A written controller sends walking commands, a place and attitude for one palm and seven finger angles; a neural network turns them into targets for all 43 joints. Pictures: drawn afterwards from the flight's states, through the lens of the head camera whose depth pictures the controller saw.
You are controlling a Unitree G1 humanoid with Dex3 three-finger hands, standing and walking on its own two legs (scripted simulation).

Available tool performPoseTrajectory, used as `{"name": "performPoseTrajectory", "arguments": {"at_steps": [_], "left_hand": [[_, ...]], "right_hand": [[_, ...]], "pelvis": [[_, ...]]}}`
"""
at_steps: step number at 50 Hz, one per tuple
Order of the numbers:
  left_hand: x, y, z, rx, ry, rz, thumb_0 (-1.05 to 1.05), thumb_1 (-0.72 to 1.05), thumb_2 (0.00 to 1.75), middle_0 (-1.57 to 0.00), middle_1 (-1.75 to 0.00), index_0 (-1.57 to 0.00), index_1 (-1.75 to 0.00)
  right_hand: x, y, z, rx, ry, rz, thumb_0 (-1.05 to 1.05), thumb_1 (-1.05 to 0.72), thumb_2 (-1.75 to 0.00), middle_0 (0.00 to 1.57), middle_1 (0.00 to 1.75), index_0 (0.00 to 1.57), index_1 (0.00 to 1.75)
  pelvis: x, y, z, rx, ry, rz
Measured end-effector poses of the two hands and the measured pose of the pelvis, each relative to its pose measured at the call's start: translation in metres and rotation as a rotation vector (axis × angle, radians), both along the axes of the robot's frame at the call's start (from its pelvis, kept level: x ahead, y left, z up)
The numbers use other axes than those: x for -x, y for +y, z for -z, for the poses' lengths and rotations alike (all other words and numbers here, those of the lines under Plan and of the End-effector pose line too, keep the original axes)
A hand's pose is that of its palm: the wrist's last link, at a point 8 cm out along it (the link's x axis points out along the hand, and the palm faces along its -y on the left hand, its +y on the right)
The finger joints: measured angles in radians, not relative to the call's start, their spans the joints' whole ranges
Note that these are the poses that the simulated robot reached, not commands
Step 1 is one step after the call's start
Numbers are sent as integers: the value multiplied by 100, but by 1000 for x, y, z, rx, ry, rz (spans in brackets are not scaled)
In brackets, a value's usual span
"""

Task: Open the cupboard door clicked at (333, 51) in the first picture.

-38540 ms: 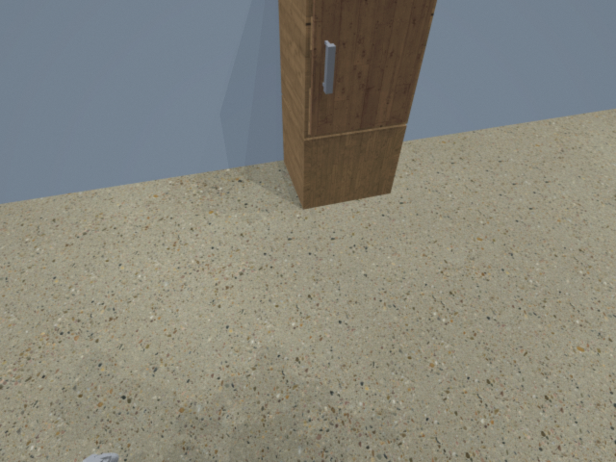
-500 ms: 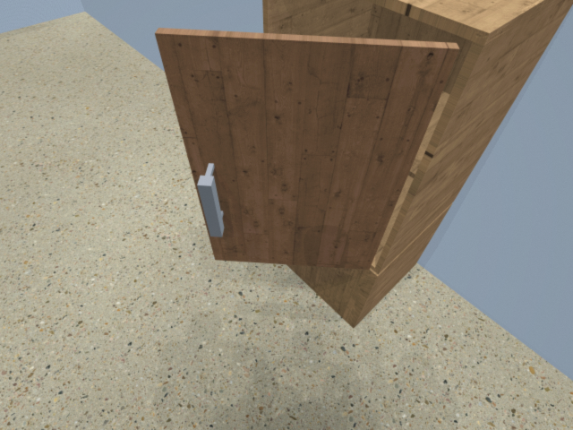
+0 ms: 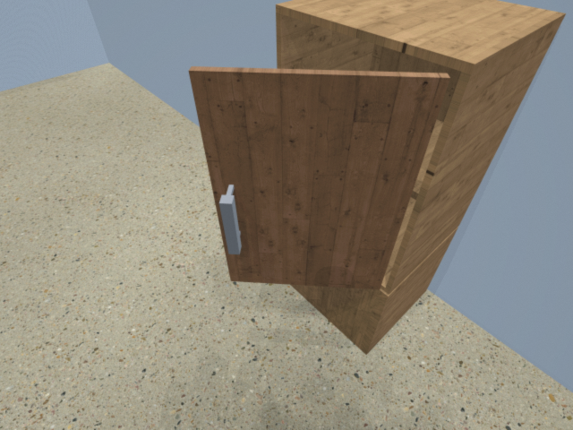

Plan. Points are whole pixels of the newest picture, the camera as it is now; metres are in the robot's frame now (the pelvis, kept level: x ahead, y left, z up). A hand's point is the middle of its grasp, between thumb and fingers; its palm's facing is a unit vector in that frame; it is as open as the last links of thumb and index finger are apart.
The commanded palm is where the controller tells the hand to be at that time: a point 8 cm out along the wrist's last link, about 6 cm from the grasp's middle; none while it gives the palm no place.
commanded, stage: come to a stop and stand still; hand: left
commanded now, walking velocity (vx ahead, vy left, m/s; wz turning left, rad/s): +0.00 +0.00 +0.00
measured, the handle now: (232, 219) +0.55 +0.15 -0.06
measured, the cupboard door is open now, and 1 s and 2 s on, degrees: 44 44 44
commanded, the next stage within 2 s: look again from close up in 0.06 s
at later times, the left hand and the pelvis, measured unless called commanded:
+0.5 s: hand out of the picture +0.00 +0.14 -0.17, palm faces +0.04 -0.99 -0.16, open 7.3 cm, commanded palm none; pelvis +0.01 -0.02 +0.01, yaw +1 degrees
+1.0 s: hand (174, 402) +0.18 +0.17 -0.04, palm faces +0.25 -0.96 -0.12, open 7.5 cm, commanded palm +0.12 +0.21 -0.06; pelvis +0.00 -0.02 -0.01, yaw +4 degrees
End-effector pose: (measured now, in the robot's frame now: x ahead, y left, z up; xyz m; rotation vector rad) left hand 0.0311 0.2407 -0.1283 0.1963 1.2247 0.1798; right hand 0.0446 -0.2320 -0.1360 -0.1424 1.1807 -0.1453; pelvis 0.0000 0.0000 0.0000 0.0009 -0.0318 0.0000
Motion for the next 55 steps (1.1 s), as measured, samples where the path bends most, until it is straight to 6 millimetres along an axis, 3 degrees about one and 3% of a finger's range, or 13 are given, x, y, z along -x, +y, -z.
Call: {"name": "performPoseTrajectory", "arguments": {"at_steps": [7, 12, 23, 41, 43, 45, 48, 50, 53, 55], "left_hand": [[33, -13, 3, 15, 89, -26, 1, 91, 90, -20, -30, -20, -30], [44, -27, 7, 47, 130, -34, 1, 91, 90, -20, -30, -20, -30], [34, -51, 12, 90, 126, -30, 1, 91, 90, -20, -30, -20, -30], [33, -55, 10, 78, 135, -47, 0, 91, 90, -20, -30, -20, -30], [14, -43, -6, 54, 13, -124, 3, 94, 90, -20, -30, -20, -30], [-20, -28, -37, -7, -236, -145, 4, 95, 89, -20, -31, -21, -31], [-77, -21, -84, -23, -595, -118, 4, 92, 88, -20, -32, -20, -33], [-113, -24, -105, 3, -819, -65, 4, 88, 87, -20, -34, -20, -35], [-149, -36, -114, 96, -1103, 31, 2, 82, 85, -20, -38, -20, -38], [-156, -45, -107, 156, -1219, 121, 2, 77, 83, -20, -40, -21, -40]], "right_hand": [[14, -7, 1, -6, 56, -7, 0, -91, -90, 20, 30, 20, 29], [28, -10, 1, -5, 111, 0, 0, -90, -90, 20, 30, 20, 29], [48, -7, 0, -18, 185, 20, 0, -90, -90, 20, 30, 20, 29], [43, -4, 3, -36, 204, 17, 0, -91, -90, 20, 30, 20, 29], [34, -11, -1, -2, 120, 15, 1, -92, -90, 20, 30, 20, 29], [15, -21, -7, 31, -31, 21, 2, -92, -90, 20, 30, 20, 29], [-25, -37, -15, 73, -241, -9, 2, -92, -90, 20, 30, 20, 29], [-55, -47, -21, 100, -365, -44, 2, -92, -90, 20, 30, 20, 29], [-100, -59, -30, 136, -526, -99, 2, -91, -90, 20, 30, 20, 29], [-128, -63, -35, 149, -613, -134, 1, -91, -90, 20, 30, 20, 29]], "pelvis": [[0, -8, -3, -4, 11, -4], [-3, -13, -4, -4, 10, -7], [-7, -21, -7, -3, 2, -10], [-11, -26, -8, 3, 2, -10], [-10, -26, -6, 1, -8, -10], [-11, -25, -2, -2, -2, -24], [-7, -24, 5, 3, 17, -54], [-3, -25, 15, 5, 58, -66], [1, -28, 36, -2, 141, -54], [2, -30, 53, -3, 180, -47]]}}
